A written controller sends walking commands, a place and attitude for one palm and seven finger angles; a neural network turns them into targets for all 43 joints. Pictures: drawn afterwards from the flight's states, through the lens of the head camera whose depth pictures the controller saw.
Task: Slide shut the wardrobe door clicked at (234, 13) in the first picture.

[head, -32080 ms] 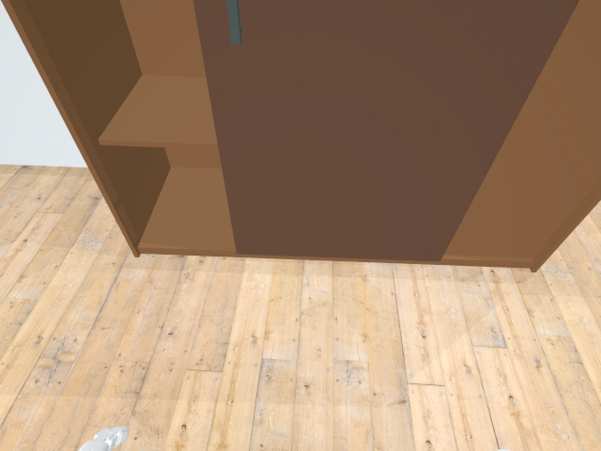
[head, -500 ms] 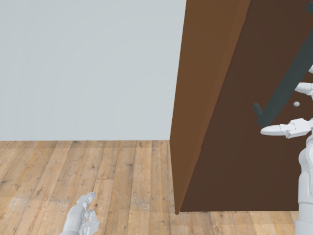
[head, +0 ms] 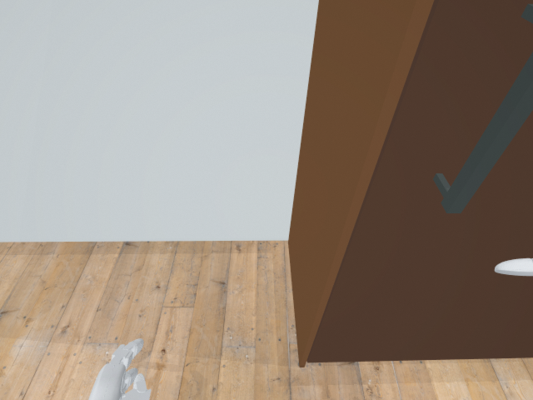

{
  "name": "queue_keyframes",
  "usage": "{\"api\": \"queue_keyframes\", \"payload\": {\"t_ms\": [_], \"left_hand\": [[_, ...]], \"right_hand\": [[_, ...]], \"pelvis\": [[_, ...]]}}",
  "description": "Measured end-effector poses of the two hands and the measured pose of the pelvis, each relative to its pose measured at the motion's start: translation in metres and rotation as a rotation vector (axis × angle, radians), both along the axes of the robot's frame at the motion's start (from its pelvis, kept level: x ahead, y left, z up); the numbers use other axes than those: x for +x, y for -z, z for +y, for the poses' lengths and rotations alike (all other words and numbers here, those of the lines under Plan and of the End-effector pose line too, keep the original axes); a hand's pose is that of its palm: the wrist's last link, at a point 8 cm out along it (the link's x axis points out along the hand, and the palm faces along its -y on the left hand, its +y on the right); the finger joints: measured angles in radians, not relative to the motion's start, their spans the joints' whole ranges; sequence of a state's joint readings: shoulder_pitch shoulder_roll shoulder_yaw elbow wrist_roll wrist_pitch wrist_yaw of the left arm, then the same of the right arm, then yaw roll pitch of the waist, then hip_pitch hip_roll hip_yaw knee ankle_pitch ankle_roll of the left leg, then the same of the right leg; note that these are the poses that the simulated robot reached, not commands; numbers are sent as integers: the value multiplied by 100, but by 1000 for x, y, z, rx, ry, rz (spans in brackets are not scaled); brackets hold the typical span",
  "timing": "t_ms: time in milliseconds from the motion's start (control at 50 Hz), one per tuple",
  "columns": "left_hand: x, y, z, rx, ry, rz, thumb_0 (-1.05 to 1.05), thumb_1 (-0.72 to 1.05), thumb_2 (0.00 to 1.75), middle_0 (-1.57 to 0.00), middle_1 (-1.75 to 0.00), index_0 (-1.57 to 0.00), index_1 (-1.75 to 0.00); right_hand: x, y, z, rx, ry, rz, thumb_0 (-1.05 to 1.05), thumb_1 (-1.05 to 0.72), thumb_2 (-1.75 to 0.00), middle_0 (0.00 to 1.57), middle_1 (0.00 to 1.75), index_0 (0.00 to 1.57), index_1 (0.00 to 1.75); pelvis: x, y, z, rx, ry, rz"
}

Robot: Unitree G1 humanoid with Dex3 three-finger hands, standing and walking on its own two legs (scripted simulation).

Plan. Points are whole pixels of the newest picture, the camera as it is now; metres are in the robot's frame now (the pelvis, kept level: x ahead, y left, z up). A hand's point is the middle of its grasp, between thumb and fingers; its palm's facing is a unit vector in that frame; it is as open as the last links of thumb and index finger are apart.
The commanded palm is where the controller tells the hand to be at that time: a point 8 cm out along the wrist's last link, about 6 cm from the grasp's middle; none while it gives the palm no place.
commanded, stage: slip the hand off the handle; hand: right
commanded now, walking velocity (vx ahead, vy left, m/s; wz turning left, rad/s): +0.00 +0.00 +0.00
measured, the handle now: (487, 125) +0.37 -0.26 +0.27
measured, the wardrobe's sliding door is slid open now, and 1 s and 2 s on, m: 0.00 0.00 0.00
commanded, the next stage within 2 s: draw the hand back to the body in 0.32 s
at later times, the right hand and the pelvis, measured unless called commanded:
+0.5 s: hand out of the picture +0.22 -0.32 +0.22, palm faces +0.45 +0.88 -0.17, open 14.7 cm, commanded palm +0.17 -0.34 +0.22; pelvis +0.00 -0.01 +0.00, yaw -2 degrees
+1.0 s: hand out of the picture +0.19 -0.29 +0.18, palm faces +0.22 +0.96 -0.15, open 14.4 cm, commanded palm +0.15 -0.33 +0.20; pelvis +0.00 -0.02 +0.00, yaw -2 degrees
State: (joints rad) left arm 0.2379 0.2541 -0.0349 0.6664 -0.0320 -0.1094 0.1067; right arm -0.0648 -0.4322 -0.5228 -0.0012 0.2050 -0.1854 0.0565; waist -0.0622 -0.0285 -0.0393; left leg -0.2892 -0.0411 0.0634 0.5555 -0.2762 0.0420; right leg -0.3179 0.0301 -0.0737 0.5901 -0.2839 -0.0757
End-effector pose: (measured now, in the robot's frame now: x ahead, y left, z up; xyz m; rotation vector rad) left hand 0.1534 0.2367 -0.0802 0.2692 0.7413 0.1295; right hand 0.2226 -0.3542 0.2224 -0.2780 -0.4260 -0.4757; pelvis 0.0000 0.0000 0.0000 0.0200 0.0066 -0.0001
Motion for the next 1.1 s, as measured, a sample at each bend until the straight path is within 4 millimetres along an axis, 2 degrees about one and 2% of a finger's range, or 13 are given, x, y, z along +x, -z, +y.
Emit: {"api": "queue_keyframes", "payload": {"t_ms": [80, 220, 460, 540, 620, 700, 760, 820, 880, 960, 1020, 1100], "left_hand": [[17, -6, -9, -1, 36, -51, 1, 90, 90, -20, -30, -20, -30], [40, -16, -29, -30, 81, -138, 1, 90, 90, -20, -30, -20, -30], [43, -16, -42, -31, 122, -127, 1, 90, 90, -20, -30, -20, -30], [41, -14, -43, -28, 104, -114, 1, 90, 90, -20, -30, -20, -30], [45, -19, -45, -37, 82, -153, 1, 90, 90, -20, -30, -20, -30], [52, -31, -49, -62, 84, -220, 1, 90, 90, -20, -30, -20, -30], [58, -40, -53, -80, 100, -261, 1, 90, 90, -20, -30, -20, -30], [63, -49, -56, -92, 121, -289, 1, 90, 90, -20, -30, -20, -30], [66, -54, -58, -94, 149, -306, 1, 90, 90, -20, -30, -20, -30], [66, -56, -61, -83, 177, -310, 1, 90, 90, -20, -30, -20, -30], [61, -55, -63, -60, 208, -303, 1, 90, 90, -20, -30, -20, -30], [46, -47, -62, -54, 197, -244, 1, 90, 90, -20, -30, -20, -30]], "right_hand": [[-12, -1, -3, 1, 14, 3, -1, 55, -20, 26, 115, 25, 115], [-20, -2, 5, -18, -34, 30, -1, 55, -20, 26, 115, 25, 115], [-47, -2, 1, -15, -11, 22, -1, 55, -20, 26, 115, 25, 115], [-41, 10, -2, 65, -91, 150, -1, 55, -20, 26, 115, 25, 115], [-30, 19, 6, 113, -211, 291, -1, 55, -20, 25, 115, 25, 115], [-26, 17, 19, 122, -354, 370, -1, 55, -20, 25, 115, 25, 115], [-29, 12, 17, 141, -418, 385, -1, 55, -20, 26, 115, 25, 115], [-37, 11, 4, 173, -388, 377, -1, 55, -20, 26, 115, 25, 115], [-49, 19, -4, 215, -334, 370, -1, 54, -20, 26, 115, 25, 115], [-59, 36, 7, 244, -330, 395, -1, 51, -22, 25, 113, 24, 113], [-63, 37, 16, 126, -178, 358, -1, 46, -24, 25, 110, 24, 110], [-70, 36, 18, 66, -13, 263, -1, 36, -29, 25, 103, 24, 103]], "pelvis": [[-3, 0, 0, 3, 14, -6], [-2, 0, -2, 3, 18, -11], [5, 0, -8, 8, 25, -17], [5, -2, -11, 12, 35, -30], [7, -3, -15, 15, 36, -48], [9, -5, -19, 15, 32, -68], [10, -6, -20, 13, 28, -74], [9, -6, -19, 12, 26, -77], [5, -5, -19, 14, 29, -81], [-1, -4, -21, 18, 41, -87], [-7, -4, -21, 18, 38, -86], [-11, -6, -19, 13, 29, -85]]}}
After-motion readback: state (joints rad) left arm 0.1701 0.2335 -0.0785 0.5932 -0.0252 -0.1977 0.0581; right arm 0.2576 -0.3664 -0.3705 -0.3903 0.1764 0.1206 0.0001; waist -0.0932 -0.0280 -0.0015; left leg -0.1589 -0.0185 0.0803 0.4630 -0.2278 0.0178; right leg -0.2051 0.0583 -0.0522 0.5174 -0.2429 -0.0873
